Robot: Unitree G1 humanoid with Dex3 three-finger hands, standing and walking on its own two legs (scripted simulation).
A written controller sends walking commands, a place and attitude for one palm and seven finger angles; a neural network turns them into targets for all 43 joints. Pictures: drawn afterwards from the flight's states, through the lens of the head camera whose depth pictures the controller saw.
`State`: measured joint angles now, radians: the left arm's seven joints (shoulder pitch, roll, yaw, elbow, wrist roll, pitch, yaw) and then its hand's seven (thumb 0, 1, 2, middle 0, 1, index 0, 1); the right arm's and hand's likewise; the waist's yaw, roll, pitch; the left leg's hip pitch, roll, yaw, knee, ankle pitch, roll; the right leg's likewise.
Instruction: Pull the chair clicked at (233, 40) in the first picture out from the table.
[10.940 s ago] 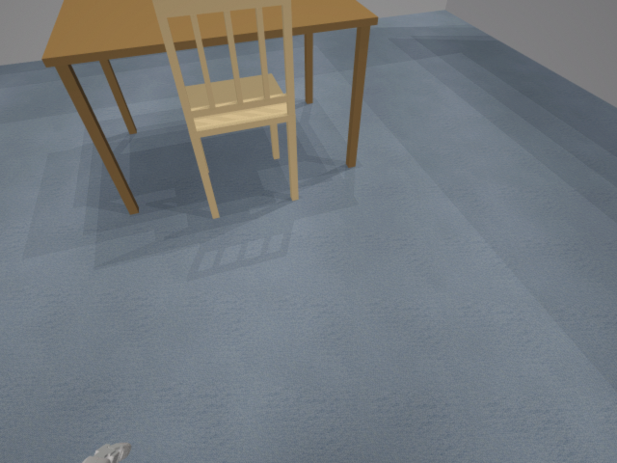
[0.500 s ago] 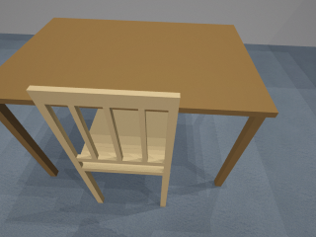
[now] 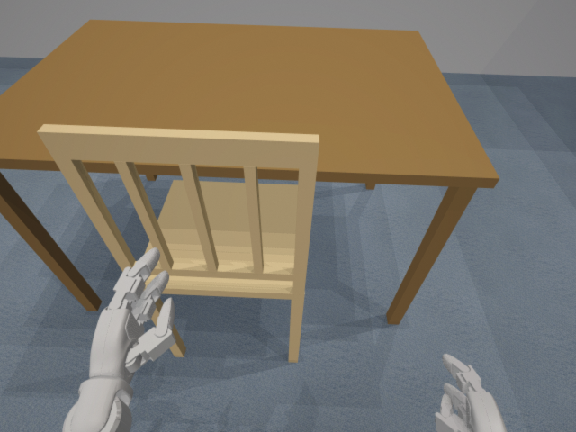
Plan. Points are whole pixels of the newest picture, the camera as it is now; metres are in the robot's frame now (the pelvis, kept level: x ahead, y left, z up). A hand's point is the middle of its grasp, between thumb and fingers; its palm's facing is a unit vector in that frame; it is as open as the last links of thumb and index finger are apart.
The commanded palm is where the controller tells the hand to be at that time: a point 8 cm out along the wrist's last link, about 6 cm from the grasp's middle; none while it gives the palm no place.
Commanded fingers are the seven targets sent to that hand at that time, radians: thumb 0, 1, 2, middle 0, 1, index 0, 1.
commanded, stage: raise the hand toward the chair's back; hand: left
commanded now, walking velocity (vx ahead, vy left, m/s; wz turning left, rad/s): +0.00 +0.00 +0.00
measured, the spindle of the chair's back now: (202, 223) +0.49 +0.18 -0.03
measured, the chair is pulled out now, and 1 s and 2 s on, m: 0.00 0.00 0.00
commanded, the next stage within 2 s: aim the fingers beside a spindle in 1.82 s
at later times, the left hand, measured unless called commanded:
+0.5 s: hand (175, 377) +0.21 +0.17 -0.04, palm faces -0.12 -0.99 +0.01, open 12.3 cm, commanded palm +0.18 +0.24 -0.02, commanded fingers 0.00 -0.03 0.50 -0.11 -0.15 -0.11 -0.15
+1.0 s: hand (133, 355) +0.23 +0.22 +0.00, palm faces +0.04 -1.00 -0.07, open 16.3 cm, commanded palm +0.20 +0.27 +0.00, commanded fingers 0.00 -0.50 0.30 -0.06 -0.08 -0.06 -0.08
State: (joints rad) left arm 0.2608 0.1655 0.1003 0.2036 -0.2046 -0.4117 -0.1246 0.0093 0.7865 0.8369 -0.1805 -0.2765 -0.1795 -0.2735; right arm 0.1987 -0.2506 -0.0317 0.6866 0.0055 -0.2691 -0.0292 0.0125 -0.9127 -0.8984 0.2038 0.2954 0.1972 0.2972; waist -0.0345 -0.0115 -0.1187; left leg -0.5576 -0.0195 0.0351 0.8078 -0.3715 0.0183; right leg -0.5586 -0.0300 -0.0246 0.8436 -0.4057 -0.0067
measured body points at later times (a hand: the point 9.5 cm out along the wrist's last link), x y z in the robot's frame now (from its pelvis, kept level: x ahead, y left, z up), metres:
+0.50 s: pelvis -0.02 -0.01 -0.06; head +0.06 -0.02 +0.38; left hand +0.21 +0.22 -0.03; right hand +0.16 -0.23 -0.16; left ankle +0.02 +0.11 -0.70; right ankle +0.01 -0.11 -0.70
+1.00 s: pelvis +0.00 +0.01 -0.05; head +0.07 +0.03 +0.40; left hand +0.22 +0.27 +0.01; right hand +0.21 -0.22 -0.11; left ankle +0.02 +0.11 -0.70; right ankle +0.01 -0.11 -0.70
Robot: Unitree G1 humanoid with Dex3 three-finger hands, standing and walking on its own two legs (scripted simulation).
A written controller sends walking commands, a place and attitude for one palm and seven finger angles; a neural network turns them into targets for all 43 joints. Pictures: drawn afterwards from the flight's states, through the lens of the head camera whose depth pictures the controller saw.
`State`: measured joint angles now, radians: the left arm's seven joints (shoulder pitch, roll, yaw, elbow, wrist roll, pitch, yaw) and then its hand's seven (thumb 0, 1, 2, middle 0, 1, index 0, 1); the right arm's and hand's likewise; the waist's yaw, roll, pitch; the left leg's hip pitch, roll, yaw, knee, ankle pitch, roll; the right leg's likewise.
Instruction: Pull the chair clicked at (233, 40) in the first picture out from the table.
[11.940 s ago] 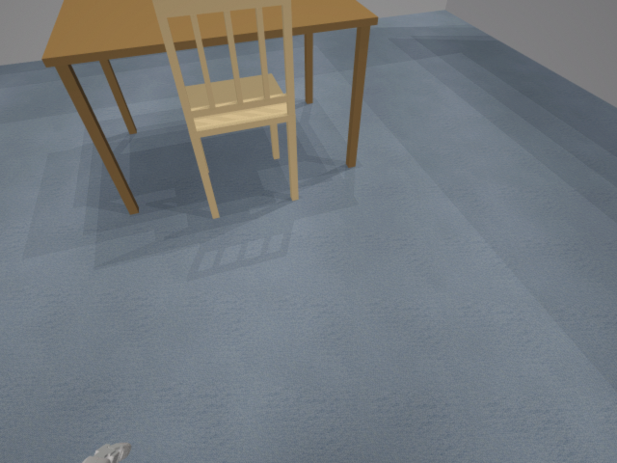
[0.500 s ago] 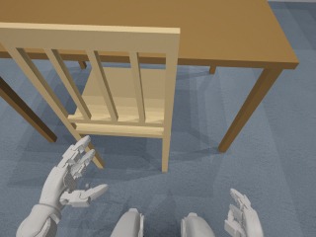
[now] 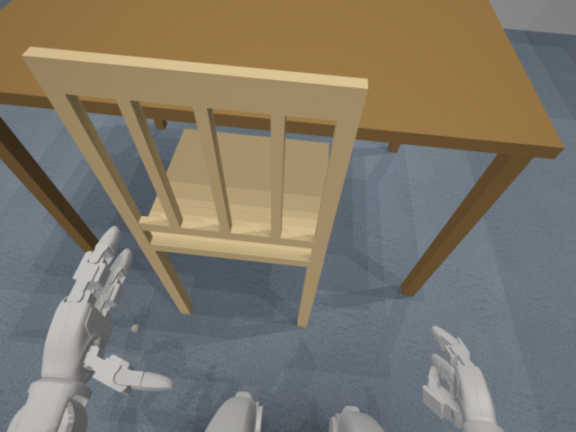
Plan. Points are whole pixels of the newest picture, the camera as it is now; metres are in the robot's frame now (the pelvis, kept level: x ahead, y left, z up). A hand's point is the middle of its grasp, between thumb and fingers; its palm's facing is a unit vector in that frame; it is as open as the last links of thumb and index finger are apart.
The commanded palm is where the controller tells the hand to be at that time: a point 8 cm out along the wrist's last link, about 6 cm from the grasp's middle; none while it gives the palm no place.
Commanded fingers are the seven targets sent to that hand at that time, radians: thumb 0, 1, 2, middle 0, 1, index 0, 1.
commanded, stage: raise the hand toward the chair's back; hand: left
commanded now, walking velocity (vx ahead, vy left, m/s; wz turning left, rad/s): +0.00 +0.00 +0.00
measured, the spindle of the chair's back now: (216, 179) +0.50 +0.16 +0.02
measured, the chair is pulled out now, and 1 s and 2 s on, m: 0.00 0.00 0.00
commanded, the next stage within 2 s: aim the fingers beside a spindle in 0.82 s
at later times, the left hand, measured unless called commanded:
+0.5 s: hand (141, 319) +0.24 +0.20 +0.05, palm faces -0.07 -1.00 -0.05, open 16.9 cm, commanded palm +0.23 +0.26 +0.05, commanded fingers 0.00 -0.50 0.30 -0.06 -0.08 -0.06 -0.08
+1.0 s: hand (146, 317) +0.25 +0.19 +0.05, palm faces -0.03 -1.00 -0.07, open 16.9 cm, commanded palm +0.23 +0.24 +0.05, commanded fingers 0.00 -0.50 0.30 -0.06 -0.08 -0.06 -0.08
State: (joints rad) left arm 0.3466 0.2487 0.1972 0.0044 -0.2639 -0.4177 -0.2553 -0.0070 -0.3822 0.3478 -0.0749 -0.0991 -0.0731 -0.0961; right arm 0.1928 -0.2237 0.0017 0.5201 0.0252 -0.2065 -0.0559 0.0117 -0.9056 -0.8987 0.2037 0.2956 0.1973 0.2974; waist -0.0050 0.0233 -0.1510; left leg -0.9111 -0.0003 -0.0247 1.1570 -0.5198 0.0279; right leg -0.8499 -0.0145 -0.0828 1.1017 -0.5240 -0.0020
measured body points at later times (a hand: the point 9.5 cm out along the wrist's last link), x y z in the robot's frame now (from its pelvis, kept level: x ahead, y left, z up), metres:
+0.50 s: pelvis +0.00 +0.00 +0.01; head +0.07 +0.01 +0.46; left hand +0.24 +0.25 +0.05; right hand +0.16 -0.25 -0.07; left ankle +0.02 +0.10 -0.65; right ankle +0.01 -0.12 -0.65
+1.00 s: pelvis +0.00 -0.01 +0.01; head +0.07 -0.01 +0.45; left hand +0.24 +0.25 +0.05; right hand +0.18 -0.25 -0.07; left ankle +0.02 +0.10 -0.65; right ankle +0.01 -0.12 -0.65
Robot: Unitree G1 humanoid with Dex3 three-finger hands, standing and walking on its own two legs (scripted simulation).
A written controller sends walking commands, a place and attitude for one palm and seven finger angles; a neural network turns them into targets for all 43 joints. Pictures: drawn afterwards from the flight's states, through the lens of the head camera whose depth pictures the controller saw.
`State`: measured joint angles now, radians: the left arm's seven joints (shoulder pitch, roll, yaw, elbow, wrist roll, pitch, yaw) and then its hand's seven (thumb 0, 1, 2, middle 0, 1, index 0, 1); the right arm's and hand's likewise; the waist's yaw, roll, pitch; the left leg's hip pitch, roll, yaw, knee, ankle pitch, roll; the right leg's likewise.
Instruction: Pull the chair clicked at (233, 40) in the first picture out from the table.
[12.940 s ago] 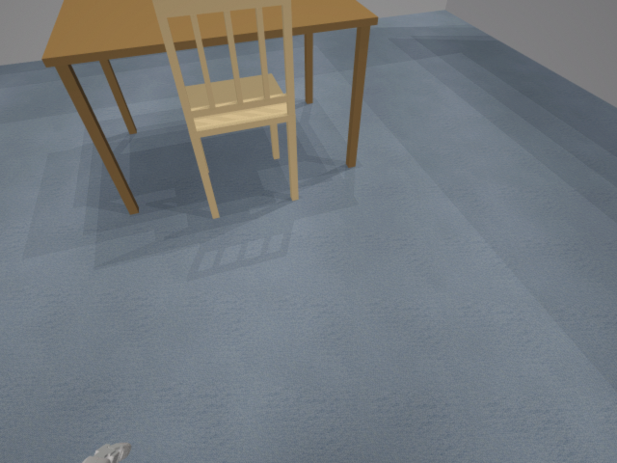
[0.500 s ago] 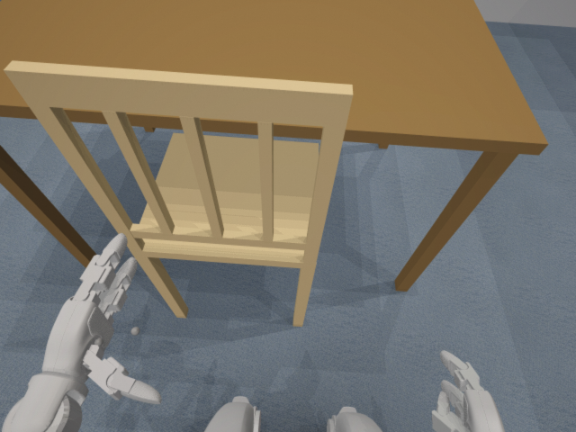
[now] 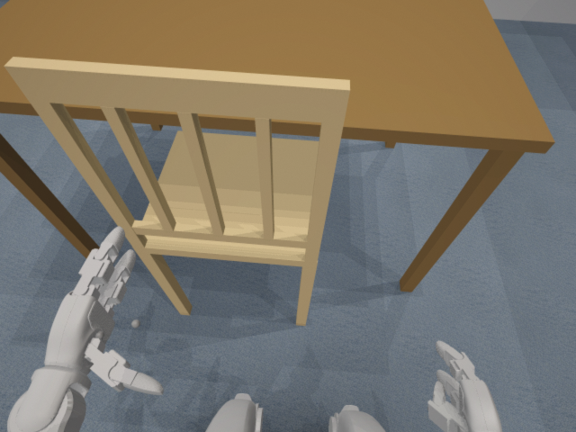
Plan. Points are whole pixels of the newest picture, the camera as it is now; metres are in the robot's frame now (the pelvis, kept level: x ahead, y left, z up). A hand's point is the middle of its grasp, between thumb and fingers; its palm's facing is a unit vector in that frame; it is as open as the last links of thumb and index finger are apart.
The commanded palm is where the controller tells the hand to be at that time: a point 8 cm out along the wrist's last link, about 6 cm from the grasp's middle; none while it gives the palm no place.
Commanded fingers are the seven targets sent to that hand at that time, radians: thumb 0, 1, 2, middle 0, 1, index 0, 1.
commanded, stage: aim the fingers beside a spindle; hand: left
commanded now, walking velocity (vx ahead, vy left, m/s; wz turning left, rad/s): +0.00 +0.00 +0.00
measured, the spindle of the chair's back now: (206, 182) +0.49 +0.17 +0.01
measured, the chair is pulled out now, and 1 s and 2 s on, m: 0.00 0.00 0.00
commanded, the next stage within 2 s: none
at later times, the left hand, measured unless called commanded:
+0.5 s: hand (170, 300) +0.28 +0.17 +0.03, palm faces -0.07 -1.00 -0.05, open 16.9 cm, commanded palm +0.27 +0.23 +0.02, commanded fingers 0.00 -0.50 0.30 -0.06 -0.08 -0.06 -0.08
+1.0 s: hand (200, 281) +0.32 +0.15 +0.00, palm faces -0.10 -0.99 -0.04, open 16.9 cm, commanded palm +0.31 +0.20 +0.00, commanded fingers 0.00 -0.50 0.30 -0.06 -0.08 -0.06 -0.08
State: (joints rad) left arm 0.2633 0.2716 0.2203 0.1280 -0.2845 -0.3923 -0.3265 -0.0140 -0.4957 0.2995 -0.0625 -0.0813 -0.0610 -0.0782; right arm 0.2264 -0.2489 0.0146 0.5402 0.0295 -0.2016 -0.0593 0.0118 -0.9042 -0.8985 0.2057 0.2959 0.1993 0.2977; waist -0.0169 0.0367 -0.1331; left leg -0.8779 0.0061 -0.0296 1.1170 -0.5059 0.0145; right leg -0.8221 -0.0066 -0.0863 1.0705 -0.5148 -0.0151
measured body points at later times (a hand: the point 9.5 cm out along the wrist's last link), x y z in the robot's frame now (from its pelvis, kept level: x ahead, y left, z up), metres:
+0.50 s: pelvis +0.00 +0.00 -0.01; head +0.09 +0.00 +0.43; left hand +0.28 +0.23 +0.03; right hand +0.16 -0.25 -0.10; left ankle +0.02 +0.11 -0.66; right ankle +0.00 -0.11 -0.66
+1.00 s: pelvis -0.01 +0.00 -0.02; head +0.10 +0.00 +0.41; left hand +0.32 +0.20 +0.00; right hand +0.14 -0.25 -0.13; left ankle +0.02 +0.11 -0.66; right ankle +0.00 -0.11 -0.66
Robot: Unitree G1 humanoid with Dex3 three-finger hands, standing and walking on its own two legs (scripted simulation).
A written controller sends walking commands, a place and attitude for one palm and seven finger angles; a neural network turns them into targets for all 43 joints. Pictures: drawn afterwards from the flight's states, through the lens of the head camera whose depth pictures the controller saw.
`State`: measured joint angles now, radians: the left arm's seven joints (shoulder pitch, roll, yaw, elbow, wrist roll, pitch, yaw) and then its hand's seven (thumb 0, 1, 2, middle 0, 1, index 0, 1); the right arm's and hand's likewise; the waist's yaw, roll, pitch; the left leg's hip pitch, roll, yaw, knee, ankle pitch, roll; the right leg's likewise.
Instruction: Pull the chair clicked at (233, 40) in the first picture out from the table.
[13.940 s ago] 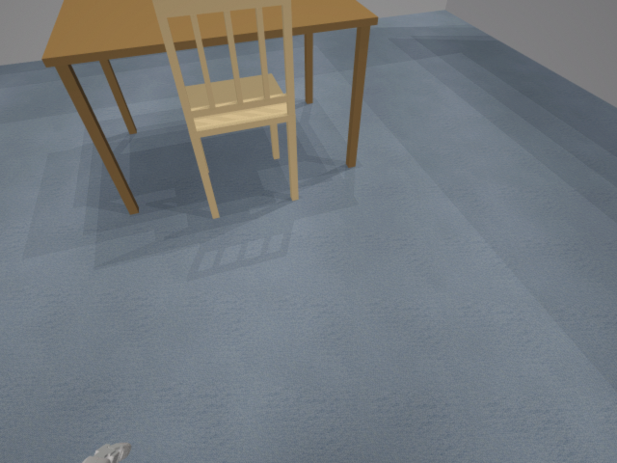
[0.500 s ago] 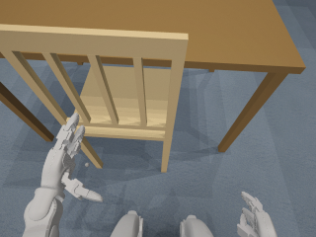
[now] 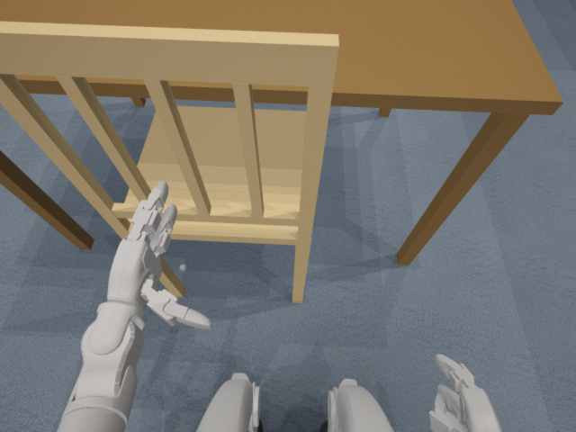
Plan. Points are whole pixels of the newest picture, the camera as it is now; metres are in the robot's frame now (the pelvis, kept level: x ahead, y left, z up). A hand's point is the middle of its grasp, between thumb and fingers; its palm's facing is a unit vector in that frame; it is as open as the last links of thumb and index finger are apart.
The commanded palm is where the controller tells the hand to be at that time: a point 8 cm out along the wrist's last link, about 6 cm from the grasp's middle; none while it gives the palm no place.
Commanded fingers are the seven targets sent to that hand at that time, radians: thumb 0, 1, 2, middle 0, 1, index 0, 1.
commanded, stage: aim the fingers beside a spindle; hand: left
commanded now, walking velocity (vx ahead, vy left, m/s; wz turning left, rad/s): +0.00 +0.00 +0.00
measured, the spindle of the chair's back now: (186, 159) +0.50 +0.17 +0.03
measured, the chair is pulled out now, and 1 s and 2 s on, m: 0.00 0.00 0.00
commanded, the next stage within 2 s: none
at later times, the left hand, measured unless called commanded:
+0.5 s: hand (190, 246) +0.36 +0.15 +0.01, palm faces -0.03 -1.00 -0.06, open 16.9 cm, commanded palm +0.34 +0.20 +0.02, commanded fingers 0.00 -0.50 0.30 -0.06 -0.08 -0.06 -0.08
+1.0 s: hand (188, 252) +0.36 +0.15 +0.00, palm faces -0.05 -1.00 -0.06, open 16.9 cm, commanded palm +0.34 +0.19 +0.01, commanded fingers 0.00 -0.50 0.30 -0.06 -0.08 -0.06 -0.08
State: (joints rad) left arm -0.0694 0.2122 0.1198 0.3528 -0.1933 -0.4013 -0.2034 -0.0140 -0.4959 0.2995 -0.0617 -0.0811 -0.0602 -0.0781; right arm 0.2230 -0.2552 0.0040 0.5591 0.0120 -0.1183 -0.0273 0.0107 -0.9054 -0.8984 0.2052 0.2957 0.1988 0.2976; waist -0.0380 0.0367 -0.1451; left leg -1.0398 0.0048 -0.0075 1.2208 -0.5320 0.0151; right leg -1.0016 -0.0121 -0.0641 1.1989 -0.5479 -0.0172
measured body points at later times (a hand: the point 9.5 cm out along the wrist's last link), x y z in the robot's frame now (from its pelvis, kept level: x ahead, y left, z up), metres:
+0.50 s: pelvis +0.00 +0.00 -0.01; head +0.12 +0.00 +0.42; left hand +0.36 +0.20 +0.02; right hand +0.13 -0.25 -0.12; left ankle +0.03 +0.11 -0.64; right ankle +0.01 -0.11 -0.64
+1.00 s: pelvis +0.00 +0.00 -0.01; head +0.11 +0.01 +0.42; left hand +0.35 +0.21 +0.01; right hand +0.15 -0.25 -0.12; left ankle +0.03 +0.11 -0.64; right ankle +0.01 -0.11 -0.64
